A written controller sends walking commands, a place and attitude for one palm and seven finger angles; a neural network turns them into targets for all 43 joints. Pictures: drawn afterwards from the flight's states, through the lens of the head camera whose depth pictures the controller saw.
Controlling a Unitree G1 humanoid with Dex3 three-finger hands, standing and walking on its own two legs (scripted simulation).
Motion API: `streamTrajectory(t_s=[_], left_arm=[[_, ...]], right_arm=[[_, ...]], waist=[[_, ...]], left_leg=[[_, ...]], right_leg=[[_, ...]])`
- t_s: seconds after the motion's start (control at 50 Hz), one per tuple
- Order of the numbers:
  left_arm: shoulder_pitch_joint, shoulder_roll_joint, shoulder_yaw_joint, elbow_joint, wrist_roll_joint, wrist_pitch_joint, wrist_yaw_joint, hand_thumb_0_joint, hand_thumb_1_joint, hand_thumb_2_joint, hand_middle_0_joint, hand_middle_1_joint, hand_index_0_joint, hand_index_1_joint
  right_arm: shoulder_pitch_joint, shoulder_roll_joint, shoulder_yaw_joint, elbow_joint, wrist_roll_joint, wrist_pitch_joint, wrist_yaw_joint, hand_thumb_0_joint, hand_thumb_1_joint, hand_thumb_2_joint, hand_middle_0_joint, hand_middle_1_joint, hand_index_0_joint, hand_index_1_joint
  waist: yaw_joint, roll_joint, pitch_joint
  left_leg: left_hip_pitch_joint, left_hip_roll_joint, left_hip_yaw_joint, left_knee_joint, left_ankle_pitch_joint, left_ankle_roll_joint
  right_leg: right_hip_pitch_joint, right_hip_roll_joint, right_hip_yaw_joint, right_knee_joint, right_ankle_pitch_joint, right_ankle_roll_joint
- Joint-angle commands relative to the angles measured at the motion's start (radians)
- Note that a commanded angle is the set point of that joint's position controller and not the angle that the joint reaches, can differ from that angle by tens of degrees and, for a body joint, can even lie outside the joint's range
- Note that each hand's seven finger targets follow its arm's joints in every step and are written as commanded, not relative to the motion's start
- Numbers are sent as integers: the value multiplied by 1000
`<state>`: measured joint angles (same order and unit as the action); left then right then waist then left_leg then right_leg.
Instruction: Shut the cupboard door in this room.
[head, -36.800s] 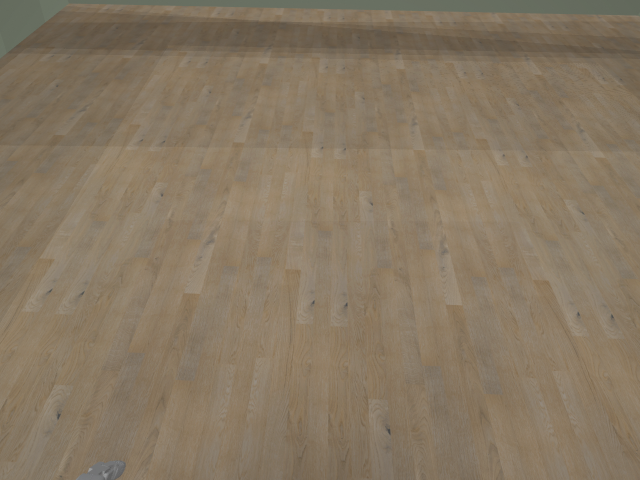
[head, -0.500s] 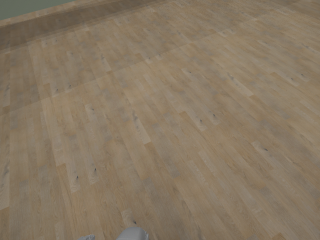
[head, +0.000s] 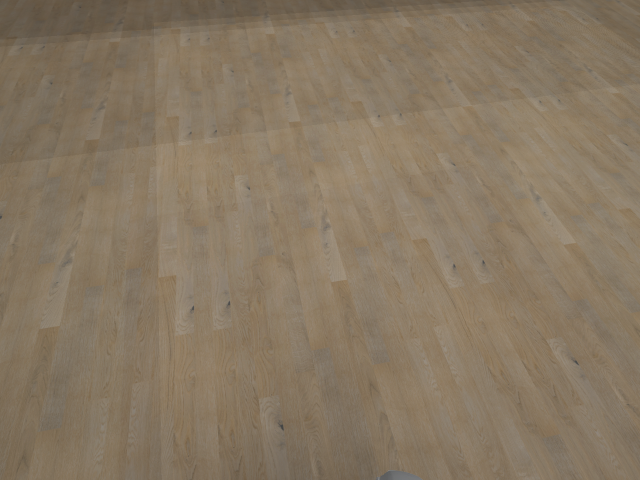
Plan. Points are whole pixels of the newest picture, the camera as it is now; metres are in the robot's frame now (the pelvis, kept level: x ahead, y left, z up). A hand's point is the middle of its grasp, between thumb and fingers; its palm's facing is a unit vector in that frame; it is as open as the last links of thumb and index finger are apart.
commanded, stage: turn or walk to find it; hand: left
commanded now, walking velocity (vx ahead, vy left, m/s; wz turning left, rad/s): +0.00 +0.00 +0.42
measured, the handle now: out of the picture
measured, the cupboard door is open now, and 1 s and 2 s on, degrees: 86 86 86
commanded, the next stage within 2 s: none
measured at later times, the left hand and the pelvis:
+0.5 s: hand out of the picture +0.00 +0.16 -0.16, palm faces +0.25 -0.93 -0.26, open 7.4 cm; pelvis +0.00 -0.04 +0.00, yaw +14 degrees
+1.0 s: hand out of the picture -0.01 +0.20 -0.16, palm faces +0.43 -0.86 -0.26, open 7.4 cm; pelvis -0.01 -0.03 +0.00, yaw +25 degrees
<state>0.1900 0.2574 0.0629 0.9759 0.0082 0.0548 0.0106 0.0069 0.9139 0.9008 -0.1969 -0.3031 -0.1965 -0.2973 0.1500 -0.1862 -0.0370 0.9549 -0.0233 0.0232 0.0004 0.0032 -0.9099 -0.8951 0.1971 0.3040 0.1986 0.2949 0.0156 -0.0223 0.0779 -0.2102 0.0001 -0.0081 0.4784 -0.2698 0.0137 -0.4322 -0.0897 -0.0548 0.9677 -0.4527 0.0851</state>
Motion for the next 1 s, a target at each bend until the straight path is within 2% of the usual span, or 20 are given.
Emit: streamTrajectory(t_s=[0.0, 0.06, 0.1, 0.12, 0.14, 0.16, 0.18, 0.22, 0.28, 0.48, 0.52, 0.56, 0.58, 0.6, 0.62, 0.66, 0.7, 0.74, 0.9, 0.98], left_arm=[[-42, 43, 6, -96, -1, -29, 0, 0, 900, 900, -200, -300, -200, -300], [1, 41, 6, -92, -5, -38, 2, 0, 900, 900, -200, -300, -200, -300], [73, 57, 11, -74, -5, -51, 6, 0, 900, 900, -200, -300, -200, -300], [111, 102, 19, -67, 4, -63, 11, 0, 900, 900, -200, -300, -200, -300], [130, 189, 36, -68, 19, -70, 20, 0, 900, 900, -200, -300, -200, -300], [132, 202, 42, -78, 10, -70, 19, 0, 900, 900, -200, -300, -200, -300], [85, 170, 42, -90, 10, -64, 26, 0, 900, 900, -200, -300, -200, -300], [-4, 116, 26, -117, 10, -65, 23, 0, 900, 900, -200, -300, -200, -300], [5, 95, 20, -117, 13, -73, 24, 0, 900, 900, -200, -300, -200, -300], [125, 157, 40, -57, 21, -65, 18, 0, 900, 900, -200, -300, -200, -300], [110, 168, 43, -52, 19, -62, 17, 0, 900, 900, -200, -300, -200, -300], [87, 162, 44, -49, 11, -56, 16, 0, 900, 900, -200, -300, -200, -300], [83, 138, 41, -53, 4, -49, 13, 0, 900, 900, -200, -300, -200, -300], [99, 72, 28, -86, -2, -43, 6, 0, 900, 900, -200, -300, -200, -300], [41, 56, 9, -113, 6, -35, 9, 0, 900, 900, -200, -300, -200, -300], [-32, 66, 19, -95, 4, -20, 13, 0, 900, 900, -200, -300, -200, -300], [4, 67, 22, -64, 6, -24, -1, 0, 900, 900, -200, -300, -200, -300], [23, 65, 20, -51, 6, -25, -2, 0, 900, 900, -200, -300, -200, -300], [-58, 43, 8, -101, 1, -25, 3, 0, 900, 900, -200, -300, -200, -300], [-3, 42, 7, -97, -6, -38, 4, 0, 900, 900, -200, -300, -200, -300]], right_arm=[[50, -213, -62, -42, -1, -11, -17, 0, -900, -900, 200, 300, 200, 300], [25, -219, -68, -55, -2, -7, -14, 0, -900, -900, 200, 300, 200, 300], [4, -203, -69, -63, 6, -5, -12, 0, -900, -900, 200, 300, 200, 300], [10, -166, -65, -69, 13, -8, -6, 0, -900, -900, 200, 300, 200, 300], [20, -98, -52, -95, 19, -10, 1, 0, -900, -900, 200, 300, 200, 300], [-11, -136, -63, -102, 12, 9, -5, 0, -900, -900, 200, 300, 200, 300], [-22, -152, -70, -96, 8, 20, -3, 0, -900, -900, 200, 300, 200, 300], [8, -130, -68, -52, 4, 26, 10, 0, -900, -900, 200, 300, 200, 300], [38, -115, -61, -33, 6, 30, 18, 0, -900, -900, 200, 300, 200, 300], [-72, -89, -28, -57, 19, 13, 15, 0, -900, -900, 200, 300, 200, 300], [-37, -95, -26, -50, 19, 6, 12, 0, -900, -900, 200, 300, 200, 300], [13, -110, -28, -36, 15, -4, 12, 0, -900, -900, 200, 300, 200, 300], [49, -152, -39, -33, 13, -13, 14, 0, -900, -900, 200, 300, 200, 300], [91, -260, -64, -37, 3, -19, 9, 0, -900, -900, 200, 300, 200, 300], [134, -303, -73, -26, 8, -5, 3, 0, -900, -900, 200, 300, 200, 300], [84, -251, -63, -22, 2, -7, -20, 0, -900, -900, 200, 300, 200, 300], [15, -207, -46, -44, 2, -15, -23, 0, -900, -900, 200, 300, 200, 300], [24, -200, -44, -45, 7, -22, -22, 0, -900, -900, 200, 300, 200, 300], [71, -203, -62, -42, 0, -14, -16, 0, -900, -900, 200, 300, 200, 300], [36, -203, -69, -53, -1, -7, -13, 0, -900, -900, 200, 300, 200, 300]], waist=[[-44, 191, -92], [-24, 209, -115], [15, 168, -138], [28, 56, -154], [32, -222, -147], [53, -280, -114], [36, -235, -64], [-14, -105, -26], [-17, -150, -55], [49, -184, -110], [27, -176, -127], [-9, -138, -139], [-33, -18, -160], [-52, 293, -167], [-78, 301, -154], [-65, 300, -83], [-21, 191, -71], [-15, 156, -95], [-45, 175, -87], [-17, 194, -105]], left_leg=[[98, 231, -234, -101, 525, 153], [66, 206, -261, -57, 550, 137], [-15, 165, -253, 15, 451, 90], [-125, 102, -196, 110, 272, 34], [-317, -47, -45, 314, -119, -36], [-306, -39, -74, 508, -348, -40], [-310, -16, -102, 642, -311, -33], [-324, 7, -81, 745, -185, -48], [-308, 17, -44, 718, -119, -71], [-201, 21, 63, 297, -205, -68], [-141, 15, 90, 200, -152, -61], [4, 23, 103, -1, 3, -46], [147, 85, 23, -113, 141, -24], [273, 334, -298, -132, 465, 90], [214, 438, -333, -149, 584, 190], [111, 344, -294, -160, 480, 176], [103, 270, -200, -149, 493, 145], [135, 237, -155, -140, 547, 132], [99, 233, -235, -123, 490, 156], [12, 197, -276, -62, 487, 133]], right_leg=[[-12, 22, -2, -128, -15, -1], [91, 53, -23, -292, 43, -10], [254, 45, -26, -511, 221, -17], [387, -49, 54, -605, 327, -40], [479, -299, 301, -641, 481, -142], [325, -405, 370, -686, 494, -235], [247, -380, 344, -699, 416, -262], [227, -270, 173, -658, 421, -220], [263, -232, 68, -652, 473, -189], [396, -277, 8, -569, 694, -227], [382, -281, -15, -541, 682, -210], [301, -259, -66, -455, 596, -151], [185, -214, -108, -325, 463, -100], [-67, -73, -157, -129, 7, -19], [-100, -41, -91, 7, -229, -15], [-128, -37, 20, 122, -126, -18], [-122, -31, 23, 152, -6, -11], [-113, -23, 19, 148, 36, -1], [-40, 10, 13, -75, -4, 6], [135, 58, -15, -327, 73, -10]])
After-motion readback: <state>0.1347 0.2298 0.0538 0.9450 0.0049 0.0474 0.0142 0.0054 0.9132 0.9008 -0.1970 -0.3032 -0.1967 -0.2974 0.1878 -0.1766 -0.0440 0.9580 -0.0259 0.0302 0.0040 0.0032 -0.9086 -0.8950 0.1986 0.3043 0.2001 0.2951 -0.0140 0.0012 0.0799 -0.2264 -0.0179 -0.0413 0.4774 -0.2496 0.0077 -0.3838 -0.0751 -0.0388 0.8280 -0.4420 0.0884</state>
